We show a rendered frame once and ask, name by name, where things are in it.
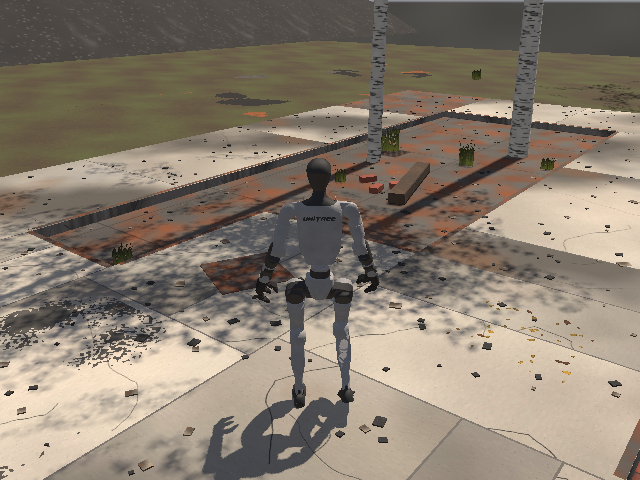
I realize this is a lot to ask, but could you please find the robot left foot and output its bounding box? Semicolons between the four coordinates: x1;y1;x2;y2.
292;383;306;408

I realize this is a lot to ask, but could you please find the robot head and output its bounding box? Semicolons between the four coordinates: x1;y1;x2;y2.
302;158;337;206

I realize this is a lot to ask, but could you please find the robot left upper arm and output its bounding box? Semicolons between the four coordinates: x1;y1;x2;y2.
270;202;299;258

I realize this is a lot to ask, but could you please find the right robot hand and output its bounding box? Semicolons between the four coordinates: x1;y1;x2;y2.
356;273;380;293

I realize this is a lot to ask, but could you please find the right robot forearm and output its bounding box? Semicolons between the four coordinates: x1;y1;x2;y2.
358;240;377;277

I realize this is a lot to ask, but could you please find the robot right upper arm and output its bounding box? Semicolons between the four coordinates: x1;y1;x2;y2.
340;201;368;256

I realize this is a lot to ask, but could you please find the left robot forearm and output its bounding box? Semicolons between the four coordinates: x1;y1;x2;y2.
259;242;280;284

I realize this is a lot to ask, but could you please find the left robot hand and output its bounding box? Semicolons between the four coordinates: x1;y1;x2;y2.
255;278;278;303

